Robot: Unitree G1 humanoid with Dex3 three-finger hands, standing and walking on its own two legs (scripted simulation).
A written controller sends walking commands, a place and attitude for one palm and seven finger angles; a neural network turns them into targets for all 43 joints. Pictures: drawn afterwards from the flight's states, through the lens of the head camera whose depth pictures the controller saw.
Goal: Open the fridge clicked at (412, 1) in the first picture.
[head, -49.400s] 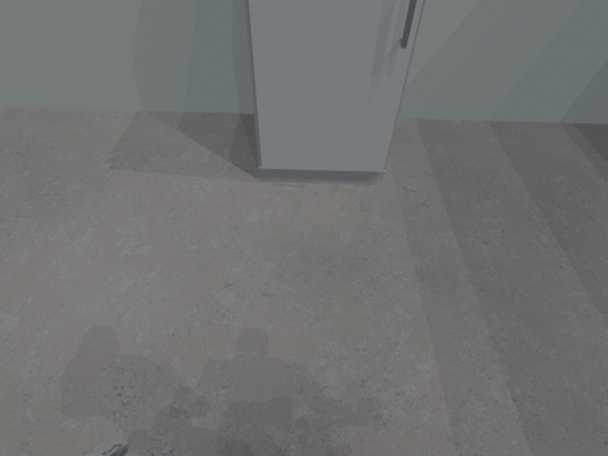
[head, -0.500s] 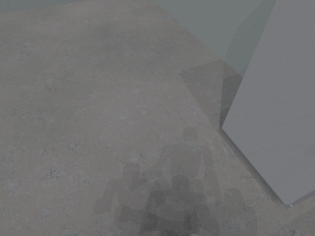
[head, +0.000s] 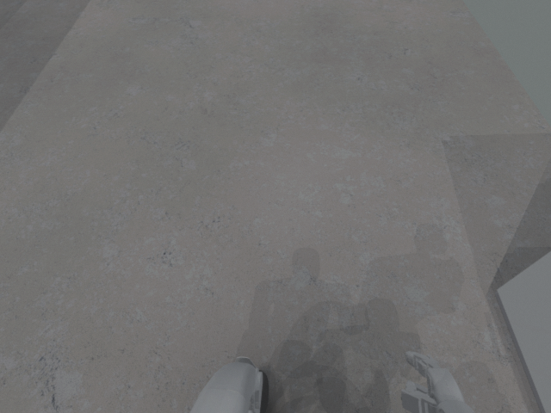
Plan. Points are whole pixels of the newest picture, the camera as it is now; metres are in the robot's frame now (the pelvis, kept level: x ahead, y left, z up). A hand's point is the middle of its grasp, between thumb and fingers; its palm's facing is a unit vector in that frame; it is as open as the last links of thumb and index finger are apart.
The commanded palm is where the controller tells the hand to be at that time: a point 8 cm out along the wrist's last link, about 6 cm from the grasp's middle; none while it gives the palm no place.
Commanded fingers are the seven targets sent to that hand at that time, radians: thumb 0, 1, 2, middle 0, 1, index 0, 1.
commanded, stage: walk to a spot facing it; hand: right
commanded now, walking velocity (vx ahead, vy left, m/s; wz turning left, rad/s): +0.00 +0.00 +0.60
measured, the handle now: out of the picture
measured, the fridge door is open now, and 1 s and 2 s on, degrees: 0 0 0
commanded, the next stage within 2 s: turn to face it in 0.08 s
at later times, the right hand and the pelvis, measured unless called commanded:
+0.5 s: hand (411, 360) +0.25 -0.19 -0.18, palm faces +0.03 +0.99 -0.16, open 7.3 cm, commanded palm none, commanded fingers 0.00 -0.90 -0.90 0.20 0.30 0.20 0.30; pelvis +0.16 -0.01 -0.01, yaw +1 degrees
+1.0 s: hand (442, 407) +0.18 -0.23 -0.18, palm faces +0.27 +0.92 -0.28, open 7.4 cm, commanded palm none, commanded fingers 0.00 -0.90 -0.90 0.20 0.30 0.20 0.30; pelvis +0.20 -0.02 -0.01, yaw -17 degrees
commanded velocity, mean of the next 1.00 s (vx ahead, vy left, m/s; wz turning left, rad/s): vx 0.00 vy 0.00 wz -0.42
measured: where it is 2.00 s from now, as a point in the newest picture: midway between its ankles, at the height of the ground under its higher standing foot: (301, 381)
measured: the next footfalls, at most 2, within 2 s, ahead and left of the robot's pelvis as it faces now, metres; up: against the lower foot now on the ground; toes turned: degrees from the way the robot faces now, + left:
left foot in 0.08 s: +0.16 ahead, +0.11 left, +0.00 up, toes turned +7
right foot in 0.42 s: +0.23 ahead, -0.13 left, +0.00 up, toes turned +1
